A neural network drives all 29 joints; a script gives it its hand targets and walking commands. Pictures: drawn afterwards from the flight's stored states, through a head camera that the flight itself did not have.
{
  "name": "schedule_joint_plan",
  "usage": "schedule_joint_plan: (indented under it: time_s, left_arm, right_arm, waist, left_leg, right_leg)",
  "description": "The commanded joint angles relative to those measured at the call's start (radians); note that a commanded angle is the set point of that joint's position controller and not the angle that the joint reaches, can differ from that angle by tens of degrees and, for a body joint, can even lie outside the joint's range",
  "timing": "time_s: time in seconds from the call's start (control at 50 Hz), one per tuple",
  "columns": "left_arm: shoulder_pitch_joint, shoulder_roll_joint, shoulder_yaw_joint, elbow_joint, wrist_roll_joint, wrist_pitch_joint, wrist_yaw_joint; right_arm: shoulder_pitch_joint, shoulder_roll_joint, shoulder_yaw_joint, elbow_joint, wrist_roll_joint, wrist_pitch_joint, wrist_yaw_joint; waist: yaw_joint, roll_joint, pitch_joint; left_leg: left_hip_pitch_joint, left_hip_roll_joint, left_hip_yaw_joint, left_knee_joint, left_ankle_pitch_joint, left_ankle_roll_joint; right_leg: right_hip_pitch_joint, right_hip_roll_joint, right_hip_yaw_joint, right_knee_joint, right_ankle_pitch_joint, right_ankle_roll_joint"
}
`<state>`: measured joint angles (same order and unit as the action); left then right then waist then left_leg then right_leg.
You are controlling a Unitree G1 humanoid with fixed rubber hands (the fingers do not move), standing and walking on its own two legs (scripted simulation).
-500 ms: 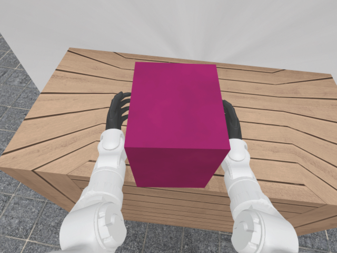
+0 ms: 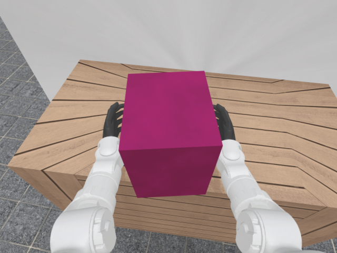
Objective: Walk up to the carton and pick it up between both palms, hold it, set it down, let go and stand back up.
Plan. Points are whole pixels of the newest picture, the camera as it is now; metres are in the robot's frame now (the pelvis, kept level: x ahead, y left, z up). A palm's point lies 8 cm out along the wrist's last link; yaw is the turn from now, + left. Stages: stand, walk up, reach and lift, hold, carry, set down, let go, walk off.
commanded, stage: reach and lift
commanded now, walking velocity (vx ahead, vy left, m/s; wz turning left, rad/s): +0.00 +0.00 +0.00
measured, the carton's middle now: (169, 137) +0.41 +0.02 +0.02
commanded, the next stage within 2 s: none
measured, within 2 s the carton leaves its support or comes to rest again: neither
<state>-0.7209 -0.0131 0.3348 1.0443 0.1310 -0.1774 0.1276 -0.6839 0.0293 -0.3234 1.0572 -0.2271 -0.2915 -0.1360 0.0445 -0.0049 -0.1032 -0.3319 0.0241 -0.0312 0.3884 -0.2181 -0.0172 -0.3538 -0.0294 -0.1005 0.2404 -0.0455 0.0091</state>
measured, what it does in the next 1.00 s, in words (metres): stands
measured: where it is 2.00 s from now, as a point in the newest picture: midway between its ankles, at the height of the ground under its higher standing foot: outside the picture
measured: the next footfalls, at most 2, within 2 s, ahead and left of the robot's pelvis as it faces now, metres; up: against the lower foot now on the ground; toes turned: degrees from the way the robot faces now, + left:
none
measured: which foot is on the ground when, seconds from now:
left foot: down 0.00-1.00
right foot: down 0.00-1.00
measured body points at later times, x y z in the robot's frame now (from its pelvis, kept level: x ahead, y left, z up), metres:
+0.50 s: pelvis +0.00 +0.00 +0.00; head +0.00 +0.01 +0.45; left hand +0.41 +0.16 +0.12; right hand +0.41 -0.13 +0.13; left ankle -0.03 +0.12 -0.75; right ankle +0.03 -0.13 -0.75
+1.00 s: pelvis -0.02 +0.00 +0.00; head -0.05 +0.03 +0.45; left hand +0.38 +0.14 +0.16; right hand +0.37 -0.15 +0.15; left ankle -0.03 +0.12 -0.75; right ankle +0.03 -0.13 -0.75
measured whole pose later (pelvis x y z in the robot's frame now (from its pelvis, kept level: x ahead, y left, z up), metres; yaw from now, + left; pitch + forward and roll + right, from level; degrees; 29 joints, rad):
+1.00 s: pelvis -0.02 +0.00 +0.00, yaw +0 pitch -4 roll -1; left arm -0.68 -0.04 0.27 0.40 0.20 0.54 0.13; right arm -0.67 -0.06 -0.04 0.65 0.16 0.24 -0.18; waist -0.08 -0.03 0.00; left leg -0.10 0.02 -0.03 0.40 -0.23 -0.01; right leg -0.13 -0.03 -0.10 0.27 -0.07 0.02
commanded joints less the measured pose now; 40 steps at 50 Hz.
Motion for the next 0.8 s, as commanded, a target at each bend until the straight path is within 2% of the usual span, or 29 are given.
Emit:
schedule_joint_plan:
  time_s: [0.0,0.02,0.06,0.08,0.12,0.14,0.16,0.18,0.22,0.24,0.26,0.32,0.34,0.36,0.4,0.42,0.44,0.48,0.5,0.52,0.54,0.56,0.62,0.66,0.7,0.72,0.74,0.76,0.78]
  left_arm:
    - [-0.810,-0.666,-0.400,-0.207,0.007,-0.081,-0.135]
    - [-0.815,-0.656,-0.388,-0.203,0.023,-0.073,-0.135]
    - [-0.838,-0.629,-0.389,-0.196,0.002,-0.051,-0.139]
    - [-0.824,-0.637,-0.375,-0.203,0.003,-0.037,-0.140]
    - [-0.863,-0.648,-0.380,-0.211,-0.009,-0.015,-0.144]
    - [-0.866,-0.626,-0.356,-0.208,-0.005,0.001,-0.150]
    - [-0.851,-0.628,-0.350,-0.191,-0.003,0.029,-0.151]
    - [-0.809,-0.639,-0.347,-0.192,-0.005,0.053,-0.151]
    - [-0.754,-0.644,-0.322,-0.175,0.018,0.112,-0.158]
    - [-0.781,-0.656,-0.337,-0.223,0.012,0.138,-0.164]
    - [-0.796,-0.642,-0.333,-0.237,0.017,0.156,-0.166]
    - [-0.793,-0.661,-0.383,-0.330,-0.017,0.205,-0.169]
    - [-0.811,-0.674,-0.414,-0.373,-0.028,0.216,-0.166]
    - [-0.811,-0.664,-0.425,-0.412,-0.038,0.221,-0.165]
    - [-0.745,-0.668,-0.451,-0.437,-0.037,0.261,-0.159]
    - [-0.726,-0.684,-0.483,-0.501,-0.047,0.284,-0.162]
    - [-0.703,-0.676,-0.521,-0.549,-0.053,0.310,-0.167]
    - [-0.689,-0.694,-0.565,-0.615,-0.083,0.364,-0.170]
    - [-0.676,-0.700,-0.581,-0.641,-0.078,0.389,-0.170]
    - [-0.658,-0.705,-0.581,-0.646,-0.074,0.422,-0.173]
    - [-0.638,-0.698,-0.580,-0.664,-0.070,0.451,-0.179]
    - [-0.670,-0.705,-0.574,-0.686,-0.058,0.465,-0.182]
    - [-0.665,-0.729,-0.642,-0.789,-0.082,0.511,-0.177]
    - [-0.709,-0.761,-0.710,-0.865,-0.114,0.511,-0.164]
    - [-0.666,-0.757,-0.714,-0.873,-0.091,0.548,-0.144]
    - [-0.649,-0.745,-0.685,-0.826,-0.075,0.568,-0.145]
    - [-0.643,-0.734,-0.678,-0.828,-0.068,0.584,-0.148]
    - [-0.640,-0.733,-0.663,-0.824,-0.057,0.602,-0.156]
    - [-0.634,-0.729,-0.634,-0.813,-0.049,0.616,-0.159]
  right_arm:
    - [-0.810,0.671,0.362,-0.181,-0.023,-0.054,0.114]
    - [-0.835,0.647,0.370,-0.189,-0.009,-0.041,0.113]
    - [-0.814,0.660,0.394,-0.192,0.021,-0.013,0.110]
    - [-0.849,0.659,0.391,-0.201,0.027,0.003,0.109]
    - [-0.862,0.667,0.389,-0.219,0.026,0.030,0.114]
    - [-0.870,0.662,0.382,-0.209,0.042,0.054,0.112]
    - [-0.872,0.664,0.366,-0.226,0.060,0.075,0.112]
    - [-0.862,0.659,0.393,-0.231,0.074,0.098,0.116]
    - [-0.853,0.643,0.375,-0.235,0.094,0.133,0.110]
    - [-0.869,0.620,0.374,-0.245,0.120,0.145,0.105]
    - [-0.884,0.618,0.386,-0.283,0.127,0.153,0.105]
    - [-0.915,0.635,0.431,-0.373,0.193,0.179,0.101]
    - [-0.905,0.648,0.448,-0.362,0.206,0.189,0.094]
    - [-0.899,0.661,0.480,-0.394,0.232,0.198,0.091]
    - [-0.900,0.635,0.531,-0.476,0.284,0.221,0.073]
    - [-0.896,0.648,0.587,-0.544,0.315,0.238,0.063]
    - [-0.863,0.623,0.605,-0.576,0.341,0.256,0.055]
    - [-0.854,0.617,0.654,-0.654,0.387,0.304,0.038]
    - [-0.831,0.615,0.664,-0.637,0.390,0.329,0.035]
    - [-0.797,0.600,0.648,-0.632,0.398,0.354,0.032]
    - [-0.792,0.601,0.643,-0.654,0.401,0.370,0.030]
    - [-0.808,0.601,0.637,-0.647,0.400,0.384,0.030]
    - [-0.834,0.598,0.658,-0.723,0.443,0.392,0.043]
    - [-0.866,0.604,0.668,-0.785,0.461,0.389,0.054]
    - [-0.842,0.586,0.691,-0.788,0.480,0.408,0.060]
    - [-0.838,0.579,0.686,-0.784,0.472,0.420,0.060]
    - [-0.845,0.568,0.678,-0.773,0.467,0.431,0.058]
    - [-0.836,0.559,0.645,-0.740,0.458,0.438,0.060]
    - [-0.855,0.565,0.646,-0.754,0.454,0.440,0.061]
  waist:
    - [-0.022,0.035,-0.684]
    - [-0.009,0.045,-0.682]
    - [-0.026,0.010,-0.685]
    - [-0.012,-0.002,-0.666]
    - [-0.023,-0.003,-0.653]
    - [-0.005,-0.011,-0.627]
    - [-0.019,0.006,-0.610]
    - [0.003,0.007,-0.591]
    - [-0.012,-0.004,-0.529]
    - [-0.022,0.008,-0.497]
    - [-0.010,0.009,-0.513]
    - [-0.019,-0.012,-0.556]
    - [-0.029,0.017,-0.579]
    - [-0.022,0.018,-0.594]
    - [-0.057,0.017,-0.582]
    - [-0.058,-0.015,-0.577]
    - [-0.082,0.002,-0.586]
    - [-0.124,-0.026,-0.542]
    - [-0.124,-0.004,-0.523]
    - [-0.141,0.001,-0.448]
    - [-0.140,-0.002,-0.415]
    - [-0.131,0.030,-0.395]
    - [-0.156,0.071,-0.430]
    - [-0.152,0.111,-0.502]
    - [-0.136,0.136,-0.486]
    - [-0.141,0.148,-0.443]
    - [-0.134,0.123,-0.402]
    - [-0.147,0.106,-0.361]
    - [-0.133,0.089,-0.359]
  left_leg:
    - [0.031,-0.045,0.070,-0.014,0.427,-0.068]
    - [0.031,-0.051,0.073,-0.016,0.430,-0.065]
    - [0.013,-0.053,0.079,-0.031,0.382,-0.059]
    - [-0.007,-0.053,0.068,-0.040,0.365,-0.049]
    - [-0.003,-0.060,0.064,-0.042,0.331,-0.041]
    - [0.004,-0.055,0.066,-0.046,0.313,-0.036]
    - [0.008,-0.053,0.065,-0.049,0.289,-0.036]
    - [0.023,-0.057,0.069,-0.053,0.296,-0.034]
    - [0.044,-0.067,0.069,-0.056,0.307,-0.033]
    - [0.054,-0.062,0.064,-0.067,0.292,-0.038]
    - [0.065,-0.064,0.062,-0.064,0.290,-0.024]
    - [0.094,-0.067,0.047,-0.051,0.345,-0.035]
    - [0.099,-0.073,0.042,-0.039,0.369,-0.044]
    - [0.101,-0.075,0.042,-0.022,0.380,-0.045]
    - [0.087,-0.083,0.025,-0.027,0.385,-0.042]
    - [0.099,-0.081,0.020,-0.023,0.417,-0.045]
    - [0.119,-0.087,0.003,-0.015,0.427,-0.054]
    - [0.165,-0.093,-0.011,-0.012,0.432,-0.057]
    - [0.192,-0.085,-0.013,-0.023,0.445,-0.065]
    - [0.198,-0.089,-0.016,-0.026,0.431,-0.069]
    - [0.211,-0.090,-0.023,-0.033,0.404,-0.065]
    - [0.207,-0.081,-0.018,-0.041,0.383,-0.062]
    - [0.285,-0.071,-0.027,-0.003,0.479,-0.087]
    - [0.343,-0.063,-0.044,0.025,0.564,-0.109]
    - [0.356,-0.058,-0.044,0.037,0.612,-0.114]
    - [0.347,-0.058,-0.041,0.031,0.583,-0.111]
    - [0.304,-0.059,-0.034,0.008,0.512,-0.101]
    - [0.283,-0.060,-0.036,-0.015,0.431,-0.092]
    - [0.270,-0.063,-0.025,-0.022,0.395,-0.078]
  right_leg:
    - [0.524,0.055,0.026,0.121,0.309,-0.028]
    - [0.514,0.056,0.031,0.120,0.312,-0.033]
    - [0.551,0.059,0.040,0.115,0.319,-0.020]
    - [0.554,0.057,0.048,0.120,0.294,-0.020]
    - [0.533,0.055,0.037,0.118,0.252,-0.016]
    - [0.523,0.051,0.035,0.117,0.226,-0.015]
    - [0.523,0.058,0.034,0.103,0.185,-0.019]
    - [0.540,0.050,0.035,0.091,0.177,-0.013]
    - [0.556,0.055,0.037,0.076,0.169,-0.012]
    - [0.549,0.054,0.028,0.063,0.155,-0.015]
    - [0.565,0.050,0.030,0.069,0.168,-0.010]
    - [0.612,0.055,0.029,0.072,0.249,0.001]
    - [0.632,0.061,0.031,0.077,0.287,-0.007]
    - [0.661,0.049,0.042,0.084,0.354,-0.002]
    - [0.706,0.040,0.068,0.113,0.455,0.006]
    - [0.719,0.049,0.056,0.123,0.497,0.021]
    - [0.707,0.057,0.051,0.108,0.487,0.025]
    - [0.662,0.069,0.038,0.102,0.436,0.030]
    - [0.646,0.083,0.039,0.089,0.385,0.023]
    - [0.618,0.080,0.037,0.080,0.317,0.017]
    - [0.595,0.085,0.026,0.065,0.262,0.021]
    - [0.570,0.078,0.031,0.063,0.222,0.016]
    - [0.517,0.098,0.012,0.063,0.205,0.006]
    - [0.456,0.108,0.005,0.067,0.198,0.000]
    - [0.436,0.109,0.011,0.081,0.197,-0.003]
    - [0.421,0.103,0.013,0.069,0.170,-0.003]
    - [0.450,0.102,0.013,0.069,0.154,-0.004]
    - [0.447,0.105,0.011,0.059,0.113,-0.010]
    - [0.460,0.095,0.015,0.063,0.110,-0.002]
